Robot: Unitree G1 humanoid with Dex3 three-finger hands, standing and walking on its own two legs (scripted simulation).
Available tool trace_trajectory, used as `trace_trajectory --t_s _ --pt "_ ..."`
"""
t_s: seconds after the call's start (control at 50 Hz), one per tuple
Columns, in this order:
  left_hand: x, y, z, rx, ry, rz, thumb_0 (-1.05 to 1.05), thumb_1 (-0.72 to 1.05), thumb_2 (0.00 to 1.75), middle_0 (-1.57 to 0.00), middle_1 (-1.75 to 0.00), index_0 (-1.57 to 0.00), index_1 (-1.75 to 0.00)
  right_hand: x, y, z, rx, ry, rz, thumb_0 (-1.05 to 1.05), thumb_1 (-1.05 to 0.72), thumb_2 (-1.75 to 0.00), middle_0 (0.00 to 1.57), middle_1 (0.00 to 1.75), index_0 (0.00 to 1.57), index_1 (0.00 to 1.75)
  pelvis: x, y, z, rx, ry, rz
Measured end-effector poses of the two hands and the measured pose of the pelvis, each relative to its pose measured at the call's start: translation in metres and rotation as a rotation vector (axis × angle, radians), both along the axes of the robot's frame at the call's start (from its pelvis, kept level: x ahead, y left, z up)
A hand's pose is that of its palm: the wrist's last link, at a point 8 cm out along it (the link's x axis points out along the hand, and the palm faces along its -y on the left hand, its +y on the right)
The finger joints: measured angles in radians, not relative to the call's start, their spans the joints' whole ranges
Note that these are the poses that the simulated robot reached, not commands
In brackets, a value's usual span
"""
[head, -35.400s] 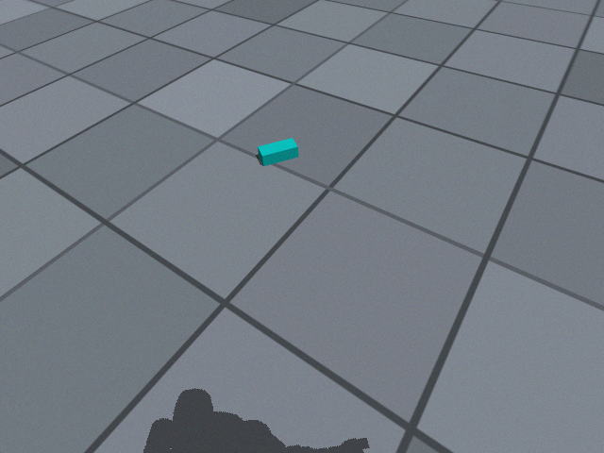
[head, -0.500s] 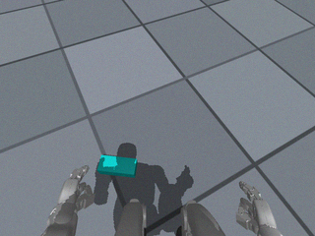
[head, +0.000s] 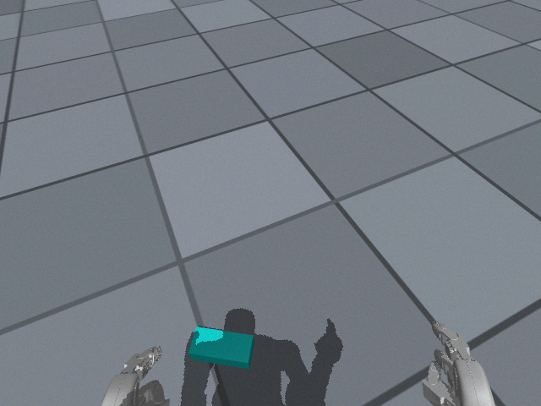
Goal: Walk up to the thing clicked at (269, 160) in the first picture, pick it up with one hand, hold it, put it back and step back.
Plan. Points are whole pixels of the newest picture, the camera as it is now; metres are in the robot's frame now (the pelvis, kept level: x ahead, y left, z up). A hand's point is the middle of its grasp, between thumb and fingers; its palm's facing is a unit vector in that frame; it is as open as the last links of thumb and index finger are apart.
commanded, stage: home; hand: left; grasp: from above
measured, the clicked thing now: (222, 347) +0.44 +0.21 -0.68
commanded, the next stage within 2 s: stand in 1.82 s
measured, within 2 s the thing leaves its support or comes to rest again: neither
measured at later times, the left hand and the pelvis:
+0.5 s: hand out of the picture +0.16 +0.18 -0.05, palm faces +0.03 -0.98 -0.20, open 7.4 cm; pelvis +0.00 +0.00 +0.00, yaw +0 degrees
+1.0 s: hand out of the picture +0.16 +0.18 -0.05, palm faces +0.03 -0.98 -0.19, open 7.4 cm; pelvis +0.00 +0.00 +0.00, yaw +0 degrees
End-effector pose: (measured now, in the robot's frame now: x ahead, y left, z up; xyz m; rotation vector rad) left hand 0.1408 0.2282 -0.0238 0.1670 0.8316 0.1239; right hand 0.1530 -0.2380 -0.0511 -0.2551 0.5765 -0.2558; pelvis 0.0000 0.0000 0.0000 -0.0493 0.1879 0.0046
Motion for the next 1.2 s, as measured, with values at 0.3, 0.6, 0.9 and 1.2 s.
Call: trace_trajectory --t_s 0.3,0.6,0.9,1.2 --pt "-0.002 -0.001 -0.001 0.001 -0.004 -0.006 0.01 0.91 0.90 -0.20 -0.30 -0.20 -0.30 -0.009 0.000 -0.003 -0.002 0.023 0.010 0.01 -0.90 -0.90 0.21 0.30 0.20 0.30 -0.004 -0.001 0.000 0.002 -0.013 -0.001" --pt "0.000 0.000 -0.001 0.002 -0.007 -0.022 0.01 0.91 0.90 -0.20 -0.30 -0.20 -0.30 -0.023 -0.002 -0.009 0.001 0.046 -0.020 0.01 -0.91 -0.90 0.21 0.30 0.20 0.30 -0.005 0.002 0.000 0.002 -0.014 -0.009" --pt "0.000 -0.001 -0.002 -0.002 -0.002 -0.016 0.01 0.91 0.90 -0.20 -0.30 -0.20 -0.30 -0.014 -0.002 -0.007 0.001 0.029 -0.005 0.01 -0.91 -0.90 0.21 0.30 0.20 0.30 -0.004 0.000 -0.001 0.004 -0.008 -0.008" --pt "0.004 -0.002 -0.001 -0.001 -0.006 -0.020 0.01 0.91 0.90 -0.20 -0.30 -0.20 -0.30 -0.011 -0.005 -0.007 -0.005 0.036 -0.012 0.01 -0.91 -0.90 0.21 0.30 0.20 0.30 0.000 -0.001 -0.001 0.004 -0.009 -0.007"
